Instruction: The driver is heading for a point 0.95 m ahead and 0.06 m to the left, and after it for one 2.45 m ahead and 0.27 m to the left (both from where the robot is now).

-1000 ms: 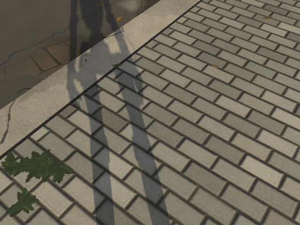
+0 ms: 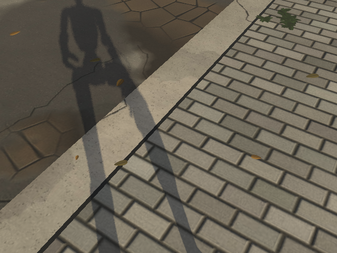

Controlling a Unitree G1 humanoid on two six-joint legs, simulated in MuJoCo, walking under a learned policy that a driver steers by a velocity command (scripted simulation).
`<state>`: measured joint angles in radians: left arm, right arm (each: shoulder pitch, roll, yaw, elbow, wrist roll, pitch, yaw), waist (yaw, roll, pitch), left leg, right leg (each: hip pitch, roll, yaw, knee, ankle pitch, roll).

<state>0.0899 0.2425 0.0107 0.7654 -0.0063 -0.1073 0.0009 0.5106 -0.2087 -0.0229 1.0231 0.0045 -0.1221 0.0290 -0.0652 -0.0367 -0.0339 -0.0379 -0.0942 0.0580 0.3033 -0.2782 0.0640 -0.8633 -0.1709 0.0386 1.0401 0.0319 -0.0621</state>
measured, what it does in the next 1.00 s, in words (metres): walks ahead: right foot, then left foot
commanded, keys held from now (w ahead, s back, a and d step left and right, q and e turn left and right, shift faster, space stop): w+shift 0.76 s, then shift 0.24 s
